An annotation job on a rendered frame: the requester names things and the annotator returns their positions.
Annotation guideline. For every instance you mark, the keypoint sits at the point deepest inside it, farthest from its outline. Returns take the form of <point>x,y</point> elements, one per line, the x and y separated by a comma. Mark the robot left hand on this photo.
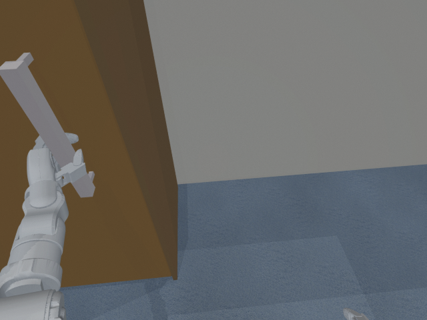
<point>42,166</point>

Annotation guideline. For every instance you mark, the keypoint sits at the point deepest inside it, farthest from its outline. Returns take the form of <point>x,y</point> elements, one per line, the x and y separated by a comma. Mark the handle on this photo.
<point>25,89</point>

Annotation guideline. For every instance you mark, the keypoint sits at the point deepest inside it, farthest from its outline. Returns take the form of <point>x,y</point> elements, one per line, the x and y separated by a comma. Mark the robot left forearm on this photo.
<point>34,262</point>

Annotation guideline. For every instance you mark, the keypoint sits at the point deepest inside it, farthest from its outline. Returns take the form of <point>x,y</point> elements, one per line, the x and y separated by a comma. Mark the wardrobe door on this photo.
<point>109,237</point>

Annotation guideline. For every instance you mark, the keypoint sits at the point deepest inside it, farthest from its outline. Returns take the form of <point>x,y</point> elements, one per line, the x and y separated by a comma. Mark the left robot upper arm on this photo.
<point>40,305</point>

